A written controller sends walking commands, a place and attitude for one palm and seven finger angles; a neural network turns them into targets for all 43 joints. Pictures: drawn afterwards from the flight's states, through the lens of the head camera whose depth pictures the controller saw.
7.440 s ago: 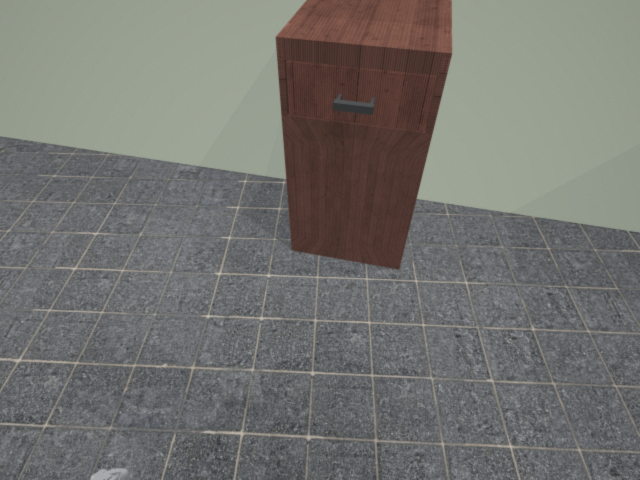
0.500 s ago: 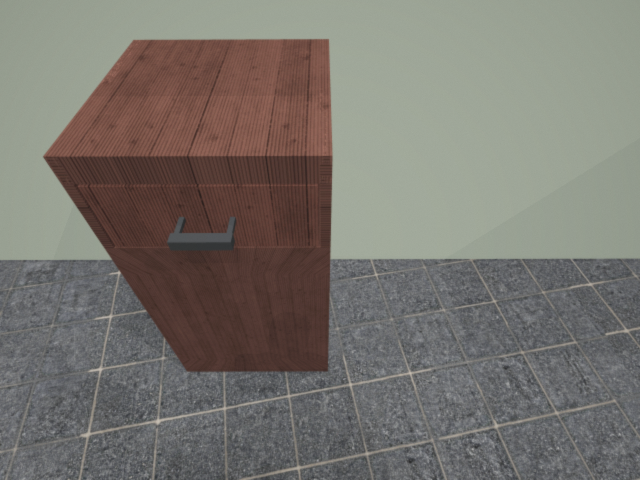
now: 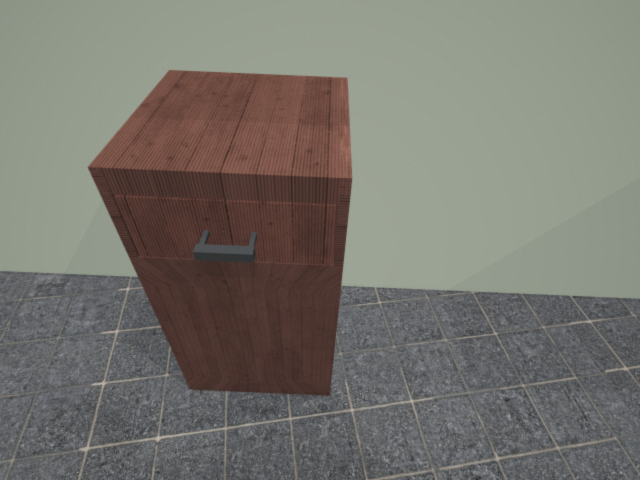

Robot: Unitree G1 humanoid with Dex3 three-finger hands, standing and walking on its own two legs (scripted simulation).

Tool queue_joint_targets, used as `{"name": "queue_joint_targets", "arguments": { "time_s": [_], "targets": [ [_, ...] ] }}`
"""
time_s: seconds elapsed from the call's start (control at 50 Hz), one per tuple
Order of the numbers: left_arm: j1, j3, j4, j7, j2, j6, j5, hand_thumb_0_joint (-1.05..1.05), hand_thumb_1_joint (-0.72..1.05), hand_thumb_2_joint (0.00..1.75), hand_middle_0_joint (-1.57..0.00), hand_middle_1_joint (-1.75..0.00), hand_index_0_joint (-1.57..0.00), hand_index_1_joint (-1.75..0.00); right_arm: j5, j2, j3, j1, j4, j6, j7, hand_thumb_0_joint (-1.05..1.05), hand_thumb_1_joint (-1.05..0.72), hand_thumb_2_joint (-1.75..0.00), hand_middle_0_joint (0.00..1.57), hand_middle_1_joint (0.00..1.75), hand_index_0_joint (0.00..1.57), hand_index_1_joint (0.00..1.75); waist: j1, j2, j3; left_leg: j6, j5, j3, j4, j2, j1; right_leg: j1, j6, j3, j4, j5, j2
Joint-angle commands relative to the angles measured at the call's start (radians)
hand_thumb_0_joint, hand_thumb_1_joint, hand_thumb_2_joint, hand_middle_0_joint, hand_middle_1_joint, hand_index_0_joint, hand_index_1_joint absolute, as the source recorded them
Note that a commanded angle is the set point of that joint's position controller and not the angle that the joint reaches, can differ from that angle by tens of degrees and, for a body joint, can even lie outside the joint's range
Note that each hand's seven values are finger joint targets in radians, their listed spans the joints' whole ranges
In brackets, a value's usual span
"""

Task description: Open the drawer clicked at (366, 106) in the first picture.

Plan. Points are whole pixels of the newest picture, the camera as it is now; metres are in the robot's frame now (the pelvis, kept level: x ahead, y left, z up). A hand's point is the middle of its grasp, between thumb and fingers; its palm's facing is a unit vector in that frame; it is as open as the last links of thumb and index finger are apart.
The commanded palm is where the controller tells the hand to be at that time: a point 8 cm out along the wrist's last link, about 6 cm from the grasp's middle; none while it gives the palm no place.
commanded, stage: look again from close up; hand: left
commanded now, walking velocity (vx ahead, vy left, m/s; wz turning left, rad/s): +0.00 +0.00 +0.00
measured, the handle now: (227, 244) +0.54 +0.21 -0.05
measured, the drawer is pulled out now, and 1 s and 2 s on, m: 0.00 0.00 0.00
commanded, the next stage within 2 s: shuffle to correct the standing spot in 0.30 s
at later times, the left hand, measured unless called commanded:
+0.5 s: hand out of the picture -0.08 +0.18 -0.18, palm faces +0.03 -0.99 -0.14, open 7.4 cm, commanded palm none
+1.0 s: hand out of the picture -0.04 +0.19 -0.19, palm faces +0.05 -1.00 -0.08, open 7.4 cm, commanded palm none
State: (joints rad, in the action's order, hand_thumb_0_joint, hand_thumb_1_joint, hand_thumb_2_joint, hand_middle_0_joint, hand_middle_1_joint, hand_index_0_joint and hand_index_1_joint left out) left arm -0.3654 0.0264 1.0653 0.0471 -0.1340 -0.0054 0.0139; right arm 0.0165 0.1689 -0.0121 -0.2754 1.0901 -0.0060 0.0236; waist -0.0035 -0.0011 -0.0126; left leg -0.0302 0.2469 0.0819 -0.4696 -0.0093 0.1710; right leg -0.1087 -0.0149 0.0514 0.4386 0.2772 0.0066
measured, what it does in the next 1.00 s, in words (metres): lifts its left foot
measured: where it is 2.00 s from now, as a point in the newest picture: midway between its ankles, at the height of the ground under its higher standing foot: outside the picture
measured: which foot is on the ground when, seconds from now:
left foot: down 0.00-1.00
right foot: down 0.00-0.94, up 0.96-1.00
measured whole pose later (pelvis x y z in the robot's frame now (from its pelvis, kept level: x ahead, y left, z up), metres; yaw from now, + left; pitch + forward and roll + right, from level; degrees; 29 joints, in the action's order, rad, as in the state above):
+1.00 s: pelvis +0.03 +0.06 -0.01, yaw -2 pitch +0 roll -1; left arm -0.45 -0.02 1.13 0.03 -0.08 0.02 0.03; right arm 0.03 0.14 0.02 -0.29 1.08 0.03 0.04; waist -0.02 0.03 0.01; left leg -0.06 0.31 0.15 -0.62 -0.04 0.30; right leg -0.20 0.00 0.07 0.69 0.47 -0.03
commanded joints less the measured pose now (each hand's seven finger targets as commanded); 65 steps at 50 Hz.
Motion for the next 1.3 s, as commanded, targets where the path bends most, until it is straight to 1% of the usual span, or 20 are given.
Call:
{"name": "queue_joint_targets", "arguments": {
  "time_s": [0.0, 0.38, 0.48, 0.58, 0.62, 0.66, 0.68, 0.74, 0.8, 0.86, 0.88, 0.9, 0.92, 0.94, 0.98, 1.04, 1.08, 1.18, 1.22, 1.28],
  "targets": [
    [-0.065, -0.021, -0.016, 0.004, -0.089, -0.018, -0.003, 0.00, 0.90, 0.90, -0.20, -0.30, -0.20, -0.30, -0.005, 0.082, 0.014, -0.050, -0.020, 0.014, 0.004, 0.00, -0.90, -0.90, 0.20, 0.30, 0.20, 0.30, 0.004, 0.010, 0.127, -0.007, -0.059, -0.108, 0.121, -0.090, 0.038, -0.102, -0.010, -0.109, -0.122, -0.098, -0.109],
    [-0.132, -0.026, 0.025, 0.005, -0.026, -0.006, 0.009, 0.00, 0.90, 0.90, -0.20, -0.30, -0.20, -0.30, -0.004, 0.064, 0.032, -0.113, 0.008, 0.011, 0.004, 0.00, -0.90, -0.90, 0.20, 0.30, 0.20, 0.30, -0.006, -0.023, 0.135, -0.021, 0.220, -0.188, 0.254, -0.120, 0.160, -0.100, 0.005, -0.059, -0.065, -0.017, -0.087],
    [-0.167, -0.036, 0.037, -0.007, 0.000, 0.013, 0.026, 0.00, 0.90, 0.90, -0.20, -0.30, -0.20, -0.30, 0.003, 0.110, 0.058, -0.111, 0.011, -0.003, 0.009, 0.00, -0.90, -0.90, 0.20, 0.30, 0.20, 0.30, -0.010, -0.092, 0.144, -0.062, 0.524, -0.275, 0.353, -0.205, 0.211, -0.133, 0.009, 0.028, 0.108, 0.128, -0.019],
    [-0.220, -0.048, 0.039, -0.021, 0.032, 0.016, 0.024, 0.00, 0.90, 0.90, -0.20, -0.30, -0.20, -0.30, 0.009, 0.112, 0.068, -0.086, -0.003, 0.000, 0.013, 0.00, -0.90, -0.90, 0.20, 0.30, 0.20, 0.30, -0.028, -0.048, 0.162, -0.088, 0.460, -0.238, 0.321, -0.216, 0.266, -0.070, -0.015, 0.048, 0.065, 0.113, -0.018],
    [-0.252, -0.056, 0.046, -0.018, 0.011, 0.008, 0.024, 0.00, 0.90, 0.90, -0.20, -0.30, -0.20, -0.30, 0.005, 0.071, 0.063, -0.091, -0.007, 0.001, 0.013, 0.00, -0.90, -0.90, 0.20, 0.30, 0.20, 0.30, -0.030, 0.024, 0.183, -0.050, 0.400, -0.156, 0.197, -0.136, 0.299, -0.043, -0.044, -0.053, -0.088, 0.179, -0.072],
    [-0.257, -0.067, 0.049, -0.008, -0.049, -0.005, 0.018, 0.00, 0.90, 0.90, -0.20, -0.30, -0.20, -0.30, 0.002, 0.005, 0.046, -0.071, -0.032, 0.004, 0.002, 0.00, -0.90, -0.90, 0.20, 0.30, 0.20, 0.30, -0.031, 0.245, 0.202, -0.012, 0.236, -0.009, -0.091, -0.009, 0.367, -0.077, -0.125, -0.317, -0.264, 0.435, -0.218],
    [-0.245, -0.070, 0.047, -0.001, -0.065, -0.014, 0.010, 0.00, 0.90, 0.90, -0.20, -0.30, -0.20, -0.30, 0.002, 0.001, 0.044, -0.047, -0.044, 0.007, -0.002, 0.00, -0.90, -0.90, 0.20, 0.30, 0.20, 0.30, -0.032, 0.278, 0.202, -0.016, 0.171, 0.007, -0.241, -0.008, 0.362, -0.108, -0.157, -0.401, -0.343, 0.489, -0.294],
    [-0.192, -0.075, 0.031, -0.001, -0.055, -0.033, 0.015, 0.00, 0.90, 0.90, -0.20, -0.30, -0.20, -0.30, -0.001, 0.007, 0.054, -0.023, -0.069, 0.019, -0.014, 0.00, -0.90, -0.90, 0.20, 0.30, 0.20, 0.30, -0.001, 0.097, 0.170, -0.023, 0.178, -0.033, -0.449, -0.052, 0.422, -0.064, -0.195, -0.321, -0.307, 0.227, -0.300],
    [-0.178, -0.077, 0.034, -0.009, -0.058, -0.040, 0.022, 0.00, 0.90, 0.90, -0.20, -0.30, -0.20, -0.30, -0.001, -0.015, 0.053, -0.003, -0.080, 0.031, -0.016, 0.00, -0.90, -0.90, 0.20, 0.30, 0.20, 0.30, -0.004, 0.097, 0.146, -0.017, 0.169, -0.001, -0.329, -0.060, 0.362, -0.036, -0.181, -0.182, -0.229, -0.023, -0.257],
    [-0.145, -0.076, 0.037, -0.019, -0.057, -0.026, 0.015, 0.00, 0.90, 0.90, -0.20, -0.30, -0.20, -0.30, 0.001, -0.025, 0.044, -0.110, -0.037, 0.042, -0.005, 0.00, -0.90, -0.90, 0.20, 0.30, 0.20, 0.30, 0.040, 0.078, 0.116, -0.008, 0.014, 0.064, -0.068, -0.025, 0.081, -0.164, -0.120, -0.086, -0.108, -0.011, -0.183],
    [-0.150, -0.070, 0.036, -0.023, -0.030, -0.018, 0.010, 0.00, 0.90, 0.90, -0.20, -0.30, -0.20, -0.30, 0.001, 0.002, 0.043, -0.165, -0.009, 0.047, 0.003, 0.00, -0.90, -0.90, 0.20, 0.30, 0.20, 0.30, 0.049, 0.010, 0.101, -0.008, -0.042, 0.015, 0.004, -0.050, -0.033, -0.216, -0.082, -0.048, -0.001, -0.057, -0.134],
    [-0.173, -0.063, 0.026, -0.025, 0.002, -0.014, 0.010, 0.00, 0.90, 0.90, -0.20, -0.30, -0.20, -0.30, 0.005, 0.073, 0.054, -0.221, 0.009, 0.053, 0.014, 0.00, -0.90, -0.90, 0.20, 0.30, 0.20, 0.30, 0.051, -0.138, 0.058, -0.059, -0.202, -0.173, 0.068, -0.203, -0.144, -0.306, -0.028, 0.009, 0.145, -0.046, -0.069],
    [-0.176, -0.056, 0.013, -0.022, 0.021, -0.014, 0.011, 0.00, 0.90, 0.90, -0.20, -0.30, -0.20, -0.30, 0.008, 0.143, 0.066, -0.255, 0.011, 0.044, 0.027, 0.00, -0.90, -0.90, 0.20, 0.30, 0.20, 0.30, 0.046, -0.220, 0.025, -0.144, -0.360, -0.340, 0.127, -0.361, -0.146, -0.332, 0.013, 0.057, 0.243, 0.155, -0.035],
    [-0.140, -0.056, 0.001, -0.014, 0.009, 0.005, 0.017, 0.00, 0.90, 0.90, -0.20, -0.30, -0.20, -0.30, 0.009, 0.150, 0.065, -0.245, 0.013, 0.037, 0.034, 0.00, -0.90, -0.90, 0.20, 0.30, 0.20, 0.30, 0.050, -0.237, 0.052, -0.182, -0.394, -0.368, 0.180, -0.399, -0.097, -0.339, 0.012, 0.022, 0.381, 0.309, -0.031],
    [-0.088, -0.055, -0.003, -0.012, 0.008, 0.016, 0.016, 0.00, 0.90, 0.90, -0.20, -0.30, -0.20, -0.30, 0.010, 0.107, 0.046, -0.152, 0.002, 0.035, 0.042, 0.00, -0.90, -0.90, 0.20, 0.30, 0.20, 0.30, 0.018, -0.124, 0.130, -0.186, -0.561, -0.301, 0.172, -0.372, 0.049, -0.291, 0.014, -0.039, 0.417, 0.244, -0.089],
    [-0.088, -0.057, -0.006, -0.015, 0.004, 0.023, 0.006, 0.00, 0.90, 0.90, -0.20, -0.30, -0.20, -0.30, 0.004, 0.109, 0.050, -0.085, -0.012, 0.031, 0.043, 0.00, -0.90, -0.90, 0.20, 0.30, 0.20, 0.30, -0.002, -0.090, 0.058, -0.147, -0.715, -0.159, 0.116, -0.304, -0.012, -0.205, 0.029, 0.000, 0.248, 0.134, -0.081],
    [-0.073, -0.067, -0.027, -0.016, -0.015, 0.032, 0.009, 0.00, 0.90, 0.90, -0.20, -0.30, -0.20, -0.30, 0.002, 0.124, 0.065, -0.088, -0.017, 0.023, 0.044, 0.00, -0.90, -0.90, 0.20, 0.30, 0.20, 0.30, 0.002, -0.090, 0.030, -0.136, -0.700, -0.145, 0.094, -0.295, -0.007, -0.168, 0.026, 0.019, 0.215, 0.053, -0.062],
    [-0.053, -0.080, -0.068, -0.017, -0.048, 0.037, 0.014, 0.00, 0.90, 0.90, -0.20, -0.30, -0.20, -0.30, 0.005, 0.107, 0.079, -0.040, -0.042, 0.006, 0.034, 0.00, -0.90, -0.90, 0.20, 0.30, 0.20, 0.30, -0.024, -0.102, 0.047, -0.085, -0.443, -0.106, 0.045, -0.248, 0.092, -0.083, 0.014, 0.014, 0.093, -0.108, -0.065],
    [-0.036, -0.085, -0.086, -0.013, -0.098, 0.027, 0.017, 0.00, 0.90, 0.90, -0.20, -0.30, -0.20, -0.30, 0.001, 0.066, 0.077, -0.051, -0.053, 0.002, 0.024, 0.00, -0.90, -0.90, 0.20, 0.30, 0.20, 0.30, -0.011, 0.004, 0.037, -0.026, -0.224, -0.057, -0.015, -0.154, 0.155, -0.037, -0.016, -0.069, 0.041, -0.349, -0.134],
    [0.017, -0.086, -0.101, -0.007, -0.153, 0.015, 0.012, 0.00, 0.90, 0.90, -0.20, -0.30, -0.20, -0.30, -0.005, 0.009, 0.062, -0.069, -0.054, -0.017, 0.012, 0.00, -0.90, -0.90, 0.20, 0.30, 0.20, 0.30, 0.011, 0.219, 0.009, 0.022, 0.069, 0.022, -0.134, -0.044, 0.128, -0.086, -0.088, -0.169, -0.055, -0.445, -0.261]
  ]
}}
